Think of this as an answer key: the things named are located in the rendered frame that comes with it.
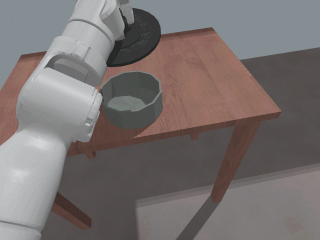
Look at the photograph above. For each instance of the pot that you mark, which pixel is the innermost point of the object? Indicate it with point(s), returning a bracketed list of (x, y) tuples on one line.
[(132, 99)]

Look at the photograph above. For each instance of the lid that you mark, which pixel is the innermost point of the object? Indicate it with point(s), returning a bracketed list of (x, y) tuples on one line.
[(139, 41)]

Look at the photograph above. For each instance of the left robot hand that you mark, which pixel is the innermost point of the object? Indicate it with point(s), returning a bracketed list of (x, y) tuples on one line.
[(127, 11)]

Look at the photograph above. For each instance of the knob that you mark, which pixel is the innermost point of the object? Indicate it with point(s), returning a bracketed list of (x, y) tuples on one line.
[(125, 24)]

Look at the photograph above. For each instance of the left robot upper arm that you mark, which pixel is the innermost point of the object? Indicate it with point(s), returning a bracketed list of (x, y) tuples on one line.
[(57, 111)]

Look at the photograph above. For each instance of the table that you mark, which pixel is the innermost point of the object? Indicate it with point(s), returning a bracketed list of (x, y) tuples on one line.
[(204, 87)]

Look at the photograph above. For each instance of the robot left forearm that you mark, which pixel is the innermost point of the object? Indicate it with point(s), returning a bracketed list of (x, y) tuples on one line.
[(82, 51)]

